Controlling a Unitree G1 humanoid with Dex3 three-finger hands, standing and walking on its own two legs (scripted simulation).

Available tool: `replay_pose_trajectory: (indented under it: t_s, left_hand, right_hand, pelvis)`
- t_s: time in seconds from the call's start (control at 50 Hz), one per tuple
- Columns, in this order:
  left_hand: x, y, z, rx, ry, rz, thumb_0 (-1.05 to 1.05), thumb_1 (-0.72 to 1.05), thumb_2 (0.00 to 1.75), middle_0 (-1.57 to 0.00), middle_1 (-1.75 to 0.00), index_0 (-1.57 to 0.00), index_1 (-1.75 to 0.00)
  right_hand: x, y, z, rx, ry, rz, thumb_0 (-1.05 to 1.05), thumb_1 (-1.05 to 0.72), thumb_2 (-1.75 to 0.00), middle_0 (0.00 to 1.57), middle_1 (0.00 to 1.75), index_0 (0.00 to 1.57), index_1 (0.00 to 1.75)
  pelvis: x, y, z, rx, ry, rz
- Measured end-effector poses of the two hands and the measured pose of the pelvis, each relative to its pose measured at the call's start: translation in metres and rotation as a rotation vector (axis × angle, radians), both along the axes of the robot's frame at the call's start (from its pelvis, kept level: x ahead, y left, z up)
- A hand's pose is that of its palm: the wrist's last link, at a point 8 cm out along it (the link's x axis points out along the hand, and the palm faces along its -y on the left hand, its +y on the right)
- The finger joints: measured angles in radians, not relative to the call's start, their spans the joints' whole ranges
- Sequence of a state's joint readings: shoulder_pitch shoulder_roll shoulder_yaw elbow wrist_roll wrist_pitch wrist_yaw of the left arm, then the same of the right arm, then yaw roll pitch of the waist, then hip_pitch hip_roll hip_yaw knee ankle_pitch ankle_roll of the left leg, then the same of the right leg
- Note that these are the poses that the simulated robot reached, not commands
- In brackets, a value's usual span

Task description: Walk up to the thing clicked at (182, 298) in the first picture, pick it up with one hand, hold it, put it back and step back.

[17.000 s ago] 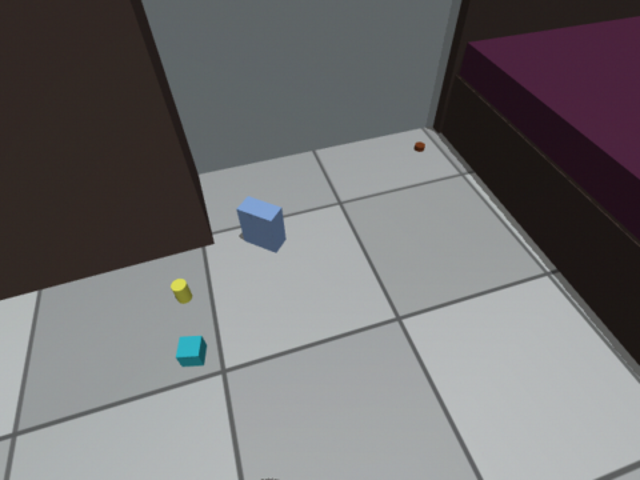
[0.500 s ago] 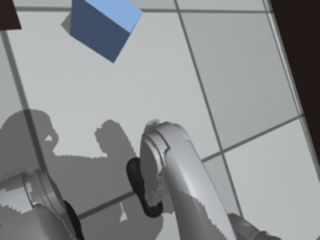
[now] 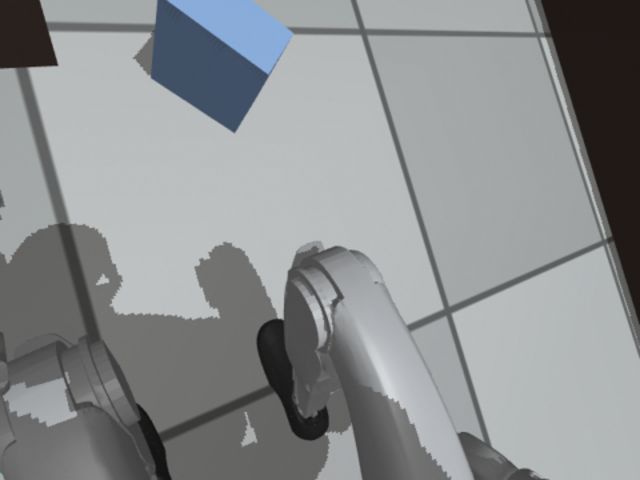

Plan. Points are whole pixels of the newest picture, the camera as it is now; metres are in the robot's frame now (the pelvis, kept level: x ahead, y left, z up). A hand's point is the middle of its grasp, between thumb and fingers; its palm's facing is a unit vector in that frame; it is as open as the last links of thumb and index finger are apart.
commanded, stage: settle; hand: left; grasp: from above
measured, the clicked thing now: out of the picture +0.46 +0.28 -0.26
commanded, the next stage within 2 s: lift in 0.64 s
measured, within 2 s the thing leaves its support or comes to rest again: neither
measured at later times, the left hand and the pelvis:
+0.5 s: hand out of the picture +0.43 +0.28 -0.14, palm faces -0.44 -0.12 -0.89, open 7.4 cm; pelvis +0.00 -0.01 +0.02, yaw +6 degrees
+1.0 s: hand out of the picture +0.43 +0.28 -0.08, palm faces -0.43 -0.12 -0.89, open 7.3 cm; pelvis +0.00 -0.01 +0.06, yaw +8 degrees
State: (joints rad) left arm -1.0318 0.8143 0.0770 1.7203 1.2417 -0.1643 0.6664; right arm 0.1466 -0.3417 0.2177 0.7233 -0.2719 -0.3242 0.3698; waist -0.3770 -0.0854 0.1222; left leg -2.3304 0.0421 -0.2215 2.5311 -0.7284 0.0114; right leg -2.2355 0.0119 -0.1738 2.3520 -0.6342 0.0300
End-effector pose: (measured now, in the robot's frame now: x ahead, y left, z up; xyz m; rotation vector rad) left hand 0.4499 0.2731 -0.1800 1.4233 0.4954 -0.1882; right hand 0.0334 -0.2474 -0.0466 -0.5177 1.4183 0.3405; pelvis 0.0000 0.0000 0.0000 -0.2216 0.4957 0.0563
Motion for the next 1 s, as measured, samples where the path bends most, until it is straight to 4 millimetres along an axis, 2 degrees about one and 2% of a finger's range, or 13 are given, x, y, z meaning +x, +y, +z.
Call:
replay_pose_trajectory:
  t_s: [0.16,0.36,0.5,0.62,0.88,1.0]
  left_hand:
    - [0.005,0.013,0.033,0.041,-0.052,0.043,-0.01,0.23,0.47,-0.76,-0.57,-0.89,-0.63]
    - [-0.011,0.017,0.08,0.075,0.021,0.056,-0.02,0.23,0.47,-0.75,-0.58,-0.9,-0.62]
    - [-0.011,0.008,0.099,0.03,0.025,-0.004,-0.02,0.24,0.47,-0.75,-0.58,-0.9,-0.59]
    - [-0.007,0.006,0.114,0.059,-0.009,-0.053,-0.01,0.23,0.47,-0.76,-0.58,-0.9,-0.57]
    - [-0.008,0.011,0.142,0.069,0.016,0.019,-0.02,0.23,0.48,-0.77,-0.56,-0.91,-0.58]
    - [-0.015,0.01,0.16,0.048,0.024,0.023,-0.02,0.23,0.48,-0.77,-0.56,-0.91,-0.6]
  right_hand:
    - [0.003,-0.006,-0.011,0.02,-0.023,-0.077,0.0,-0.92,-0.9,0.2,0.3,0.2,0.29]
    - [0.016,-0.018,-0.026,0.037,-0.041,-0.172,0.0,-0.92,-0.9,0.2,0.3,0.2,0.29]
    - [0.021,-0.029,-0.02,-0.03,-0.066,-0.193,0.0,-0.92,-0.9,0.2,0.3,0.2,0.29]
    - [0.023,-0.034,-0.013,-0.08,-0.074,-0.222,0.0,-0.92,-0.9,0.2,0.3,0.2,0.29]
    - [0.034,-0.032,-0.009,-0.08,-0.09,-0.243,0.0,-0.92,-0.9,0.2,0.3,0.2,0.29]
    - [0.037,-0.031,-0.002,-0.089,-0.098,-0.276,0.0,-0.92,-0.9,0.2,0.3,0.2,0.29]
  pelvis:
    - [0.005,-0.002,0.0,0.019,0.038,0.009]
    - [0.003,-0.006,0.015,0.067,0.077,0.031]
    - [-0.002,-0.009,0.022,0.083,0.068,0.045]
    - [-0.001,-0.009,0.028,0.088,0.09,0.053]
    - [-0.002,-0.012,0.048,0.114,0.116,0.059]
    - [-0.001,-0.011,0.059,0.113,0.118,0.063]
